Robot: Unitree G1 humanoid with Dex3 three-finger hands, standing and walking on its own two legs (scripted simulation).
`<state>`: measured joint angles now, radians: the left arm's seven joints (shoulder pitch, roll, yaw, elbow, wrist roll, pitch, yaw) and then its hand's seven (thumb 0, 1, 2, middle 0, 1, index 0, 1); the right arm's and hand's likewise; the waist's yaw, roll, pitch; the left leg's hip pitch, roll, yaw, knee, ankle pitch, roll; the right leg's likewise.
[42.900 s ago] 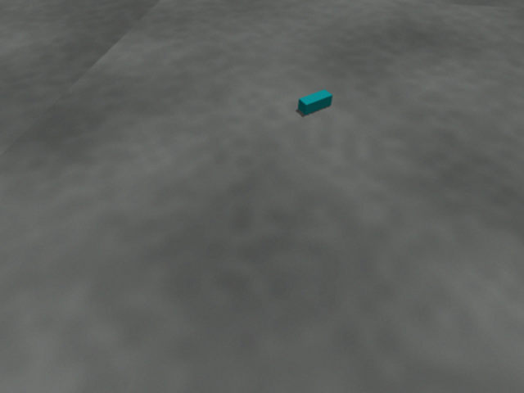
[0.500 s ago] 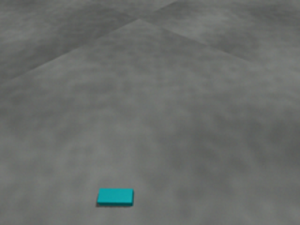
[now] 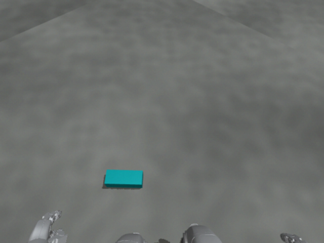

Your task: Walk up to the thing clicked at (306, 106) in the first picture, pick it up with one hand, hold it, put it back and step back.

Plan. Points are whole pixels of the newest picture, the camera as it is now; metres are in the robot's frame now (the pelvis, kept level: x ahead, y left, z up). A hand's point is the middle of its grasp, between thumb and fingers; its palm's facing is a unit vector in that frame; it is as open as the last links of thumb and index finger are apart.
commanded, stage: step back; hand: left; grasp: from above
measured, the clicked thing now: (124, 178) +0.47 +0.19 -0.72
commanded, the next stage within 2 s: none
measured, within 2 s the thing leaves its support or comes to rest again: neither
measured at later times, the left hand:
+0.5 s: hand out of the picture -0.01 +0.26 -0.14, palm faces -0.12 -0.91 -0.39, open 7.4 cm
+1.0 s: hand out of the picture -0.13 +0.27 -0.14, palm faces -0.02 -0.94 -0.35, open 7.4 cm
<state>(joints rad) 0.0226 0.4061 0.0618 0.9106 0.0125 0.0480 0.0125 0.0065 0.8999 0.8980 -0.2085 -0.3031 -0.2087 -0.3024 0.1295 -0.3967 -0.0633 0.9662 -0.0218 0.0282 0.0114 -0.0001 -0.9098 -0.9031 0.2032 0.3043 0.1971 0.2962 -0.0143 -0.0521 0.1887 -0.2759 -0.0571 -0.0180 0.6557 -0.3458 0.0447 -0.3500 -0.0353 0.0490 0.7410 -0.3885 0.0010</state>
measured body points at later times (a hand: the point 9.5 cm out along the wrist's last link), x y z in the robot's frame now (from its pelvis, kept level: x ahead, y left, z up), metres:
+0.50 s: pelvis -0.12 +0.00 +0.00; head -0.08 -0.01 +0.44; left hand -0.01 +0.31 -0.12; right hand -0.04 -0.32 -0.12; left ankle +0.00 +0.09 -0.72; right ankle -0.15 -0.12 -0.72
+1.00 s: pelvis -0.27 +0.01 +0.01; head -0.22 +0.03 +0.45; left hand -0.13 +0.32 -0.11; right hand -0.20 -0.30 -0.10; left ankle -0.24 +0.12 -0.72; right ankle -0.29 -0.13 -0.64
